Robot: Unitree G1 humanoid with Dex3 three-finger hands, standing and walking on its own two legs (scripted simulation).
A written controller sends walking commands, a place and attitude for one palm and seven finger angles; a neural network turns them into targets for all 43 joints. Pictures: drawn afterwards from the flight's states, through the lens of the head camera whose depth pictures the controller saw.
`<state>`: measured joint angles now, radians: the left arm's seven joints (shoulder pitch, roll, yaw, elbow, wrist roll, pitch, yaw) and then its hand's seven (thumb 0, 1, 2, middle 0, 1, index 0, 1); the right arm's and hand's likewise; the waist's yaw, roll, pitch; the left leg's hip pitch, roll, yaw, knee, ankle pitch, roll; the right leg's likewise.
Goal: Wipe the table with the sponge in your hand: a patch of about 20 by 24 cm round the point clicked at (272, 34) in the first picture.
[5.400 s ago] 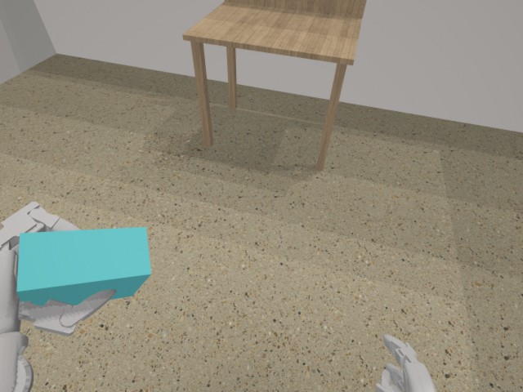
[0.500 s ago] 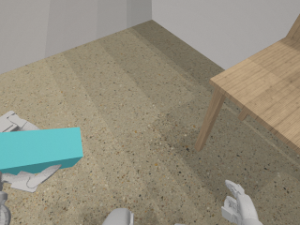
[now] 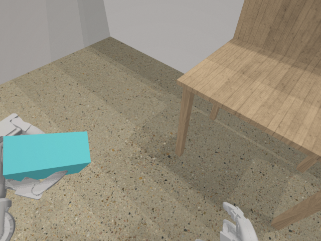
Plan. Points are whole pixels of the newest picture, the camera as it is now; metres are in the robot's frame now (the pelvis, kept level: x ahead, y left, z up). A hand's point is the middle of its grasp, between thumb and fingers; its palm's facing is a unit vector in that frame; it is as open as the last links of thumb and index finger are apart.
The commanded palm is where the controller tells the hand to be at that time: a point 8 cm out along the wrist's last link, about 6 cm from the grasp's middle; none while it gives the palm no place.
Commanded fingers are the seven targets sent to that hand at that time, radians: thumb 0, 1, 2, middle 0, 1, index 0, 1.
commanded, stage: turn to face it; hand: left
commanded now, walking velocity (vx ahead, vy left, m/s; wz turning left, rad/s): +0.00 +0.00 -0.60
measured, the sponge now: (60, 156) +0.22 +0.22 +0.16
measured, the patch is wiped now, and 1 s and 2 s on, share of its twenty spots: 0.00 0.00 0.00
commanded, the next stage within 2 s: take the last steps up to it in 1.62 s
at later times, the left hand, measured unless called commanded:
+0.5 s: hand (103, 172) +0.19 +0.13 +0.18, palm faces +0.17 -0.88 -0.44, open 9.5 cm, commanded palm +0.16 +0.17 +0.18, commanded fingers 0.00 0.10 1.30 -1.20 -1.60 -1.20 -1.60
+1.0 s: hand (207, 223) +0.13 -0.04 +0.18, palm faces -0.14 -0.83 -0.54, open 9.5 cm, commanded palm +0.11 +0.03 +0.18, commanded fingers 0.00 0.10 1.30 -1.20 -1.60 -1.20 -1.60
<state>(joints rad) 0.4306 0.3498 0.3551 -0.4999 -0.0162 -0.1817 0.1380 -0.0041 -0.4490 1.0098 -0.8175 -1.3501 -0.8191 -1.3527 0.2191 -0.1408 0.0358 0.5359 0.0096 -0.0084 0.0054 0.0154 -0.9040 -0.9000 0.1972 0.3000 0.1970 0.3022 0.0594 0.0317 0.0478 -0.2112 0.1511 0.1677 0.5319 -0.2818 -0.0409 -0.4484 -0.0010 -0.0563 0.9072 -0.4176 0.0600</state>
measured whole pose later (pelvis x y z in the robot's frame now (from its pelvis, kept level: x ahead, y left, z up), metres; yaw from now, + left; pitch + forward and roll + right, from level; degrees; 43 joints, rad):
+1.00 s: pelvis -0.18 -0.11 +0.00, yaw -35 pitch +0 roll +3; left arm 0.54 0.41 0.40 -0.53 -0.07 -0.21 0.15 0.00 -0.45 1.01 -0.82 -1.35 -0.82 -1.35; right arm 0.17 -0.26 -0.03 0.57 0.01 0.06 -0.02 0.02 -0.91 -0.90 0.20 0.30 0.19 0.30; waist -0.01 0.02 0.09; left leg -0.47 0.04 0.03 1.01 -0.40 -0.09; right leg -0.33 0.09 0.03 0.48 -0.15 -0.12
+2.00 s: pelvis -0.30 -0.10 +0.00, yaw -55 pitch -1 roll +1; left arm 0.52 0.37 0.36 -0.47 0.00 -0.22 0.15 0.00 -0.45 1.02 -0.82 -1.35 -0.82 -1.36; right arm 0.26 -0.25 -0.04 0.61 0.00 -0.04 -0.06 0.02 -0.91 -0.90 0.19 0.30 0.19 0.30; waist -0.03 -0.01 -0.01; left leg -0.20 0.02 0.07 0.49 -0.27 0.03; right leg -0.44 0.05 -0.05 0.83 -0.38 -0.01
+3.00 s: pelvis -0.17 -0.21 +0.00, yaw -53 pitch +1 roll +2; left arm 0.45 0.33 0.36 -0.44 -0.01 -0.25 0.14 0.00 -0.45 1.02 -0.82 -1.36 -0.81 -1.36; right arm 0.19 -0.22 -0.01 0.68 0.00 -0.04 -0.03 0.02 -0.90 -0.90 0.20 0.30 0.20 0.30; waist 0.01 0.03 0.07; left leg -0.54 0.05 0.06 1.16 -0.35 -0.02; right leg -0.25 -0.09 -0.19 0.56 -0.32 -0.03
